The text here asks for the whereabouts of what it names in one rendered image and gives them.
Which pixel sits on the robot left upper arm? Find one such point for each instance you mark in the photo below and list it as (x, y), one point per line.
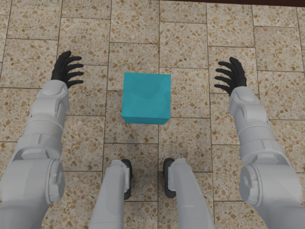
(29, 187)

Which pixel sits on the robot right upper arm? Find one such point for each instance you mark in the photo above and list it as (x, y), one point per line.
(274, 192)

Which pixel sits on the robot right shin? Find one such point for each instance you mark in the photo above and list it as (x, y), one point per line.
(179, 160)

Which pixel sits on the robot left forearm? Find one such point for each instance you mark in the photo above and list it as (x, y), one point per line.
(44, 127)

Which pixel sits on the left robot hand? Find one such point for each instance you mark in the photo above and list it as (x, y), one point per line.
(61, 69)

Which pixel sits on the right robot hand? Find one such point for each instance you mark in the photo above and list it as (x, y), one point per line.
(237, 77)

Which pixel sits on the robot left foot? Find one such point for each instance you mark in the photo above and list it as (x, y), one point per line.
(128, 164)

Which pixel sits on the carton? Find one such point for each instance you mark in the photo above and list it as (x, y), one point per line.
(146, 98)

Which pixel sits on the robot right forearm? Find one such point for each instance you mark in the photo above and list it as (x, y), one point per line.
(257, 141)

